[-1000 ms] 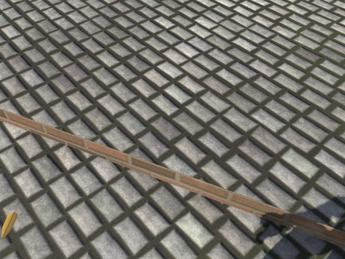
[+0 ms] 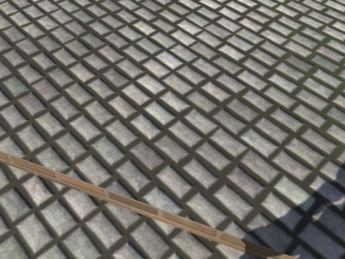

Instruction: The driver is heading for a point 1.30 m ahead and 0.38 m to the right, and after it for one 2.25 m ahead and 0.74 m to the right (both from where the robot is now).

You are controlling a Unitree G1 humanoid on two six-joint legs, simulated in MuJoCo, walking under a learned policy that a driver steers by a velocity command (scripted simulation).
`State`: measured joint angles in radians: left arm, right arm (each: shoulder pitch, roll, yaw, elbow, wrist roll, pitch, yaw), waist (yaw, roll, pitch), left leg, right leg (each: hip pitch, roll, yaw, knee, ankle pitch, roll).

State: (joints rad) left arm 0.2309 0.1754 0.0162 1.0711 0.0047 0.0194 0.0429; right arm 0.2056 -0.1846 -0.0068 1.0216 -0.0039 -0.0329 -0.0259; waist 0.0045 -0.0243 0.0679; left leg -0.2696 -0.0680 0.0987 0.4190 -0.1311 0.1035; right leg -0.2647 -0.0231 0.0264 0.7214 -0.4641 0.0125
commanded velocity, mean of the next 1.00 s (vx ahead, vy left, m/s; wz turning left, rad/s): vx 0.29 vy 0.00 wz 0.00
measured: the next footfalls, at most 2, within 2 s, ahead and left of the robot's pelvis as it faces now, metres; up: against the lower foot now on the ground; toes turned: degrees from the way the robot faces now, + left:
right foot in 0.06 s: +0.05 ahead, -0.14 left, +0.00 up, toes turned +0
right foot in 0.94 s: +0.45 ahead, -0.06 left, +0.00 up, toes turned -3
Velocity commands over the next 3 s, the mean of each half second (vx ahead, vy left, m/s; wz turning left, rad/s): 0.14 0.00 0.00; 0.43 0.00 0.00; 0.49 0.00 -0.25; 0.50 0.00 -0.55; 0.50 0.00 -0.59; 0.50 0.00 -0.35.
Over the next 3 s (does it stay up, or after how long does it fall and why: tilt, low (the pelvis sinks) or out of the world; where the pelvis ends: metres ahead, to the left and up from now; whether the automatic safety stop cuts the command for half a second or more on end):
stays up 1.32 -0.35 0.10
